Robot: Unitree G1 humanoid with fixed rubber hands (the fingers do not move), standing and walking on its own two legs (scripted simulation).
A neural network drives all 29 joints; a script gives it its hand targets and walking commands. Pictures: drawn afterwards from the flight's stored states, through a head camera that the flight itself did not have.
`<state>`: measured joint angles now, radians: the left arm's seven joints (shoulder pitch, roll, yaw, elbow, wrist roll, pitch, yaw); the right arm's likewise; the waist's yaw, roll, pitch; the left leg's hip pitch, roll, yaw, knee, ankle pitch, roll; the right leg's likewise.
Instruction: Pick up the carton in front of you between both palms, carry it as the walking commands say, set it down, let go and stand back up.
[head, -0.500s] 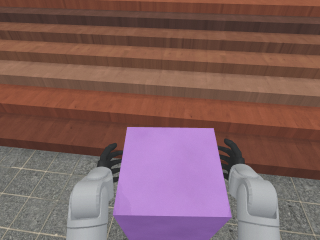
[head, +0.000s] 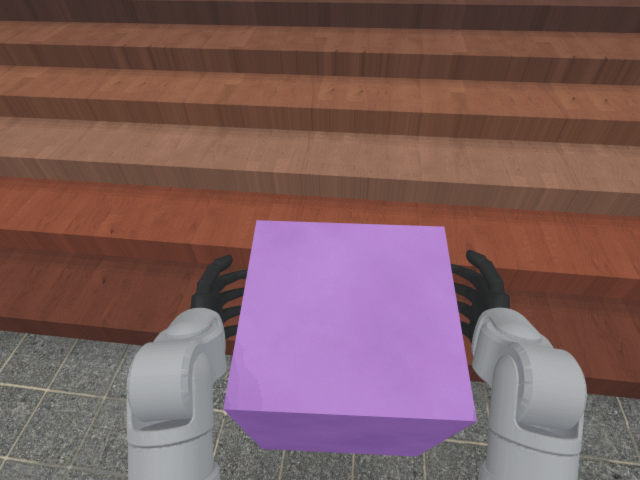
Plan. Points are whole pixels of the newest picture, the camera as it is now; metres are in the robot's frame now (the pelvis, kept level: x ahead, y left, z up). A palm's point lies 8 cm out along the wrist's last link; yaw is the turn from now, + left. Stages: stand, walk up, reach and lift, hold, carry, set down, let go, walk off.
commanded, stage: carry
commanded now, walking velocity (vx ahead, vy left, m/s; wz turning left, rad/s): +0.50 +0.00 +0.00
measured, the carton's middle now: (343, 349) +0.29 -0.01 +0.03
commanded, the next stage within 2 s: none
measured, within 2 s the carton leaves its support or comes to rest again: neither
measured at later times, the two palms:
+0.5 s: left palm (254, 108) +0.71 +0.15 +0.13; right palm (424, 108) +0.69 -0.15 +0.13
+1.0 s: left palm (303, 23) +1.08 +0.08 +0.14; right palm (425, 19) +1.10 -0.21 +0.14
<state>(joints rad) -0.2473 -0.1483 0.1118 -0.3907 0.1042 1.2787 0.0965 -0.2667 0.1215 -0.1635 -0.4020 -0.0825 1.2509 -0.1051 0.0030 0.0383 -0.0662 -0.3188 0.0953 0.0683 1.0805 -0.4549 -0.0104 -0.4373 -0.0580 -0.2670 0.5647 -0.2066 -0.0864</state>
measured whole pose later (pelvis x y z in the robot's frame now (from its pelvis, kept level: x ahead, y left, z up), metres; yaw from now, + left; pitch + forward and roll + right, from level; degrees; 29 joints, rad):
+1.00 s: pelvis +0.70 -0.06 +0.04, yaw -1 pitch +7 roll +0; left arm -0.75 -0.08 0.24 -0.10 0.10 1.28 0.13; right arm -0.76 0.01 -0.31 -0.08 -0.01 1.25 -0.15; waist 0.05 0.01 0.16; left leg -0.48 -0.10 -0.14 1.67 -0.38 0.02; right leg -0.64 0.08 -0.09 1.07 -0.55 -0.10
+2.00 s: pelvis +1.42 -0.22 +0.33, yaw -1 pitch +5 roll +1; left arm -0.98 0.00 0.28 0.07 0.00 1.36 0.21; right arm -0.98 -0.01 -0.37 0.03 -0.16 1.36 -0.11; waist 0.18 0.00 0.05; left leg -1.05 0.03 0.06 1.68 -0.47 0.12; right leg -0.21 0.01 -0.15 0.47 -0.35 -0.09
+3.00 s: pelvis +2.02 -0.30 +0.55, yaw -3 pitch +4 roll -1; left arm -0.93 -0.04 0.25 0.15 0.10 1.36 0.19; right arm -0.94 -0.05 -0.30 0.17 -0.11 1.40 -0.14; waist 0.07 0.05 -0.06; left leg -1.09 0.09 0.01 1.74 -0.54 0.09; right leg -0.25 -0.04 -0.13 0.51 -0.43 -0.08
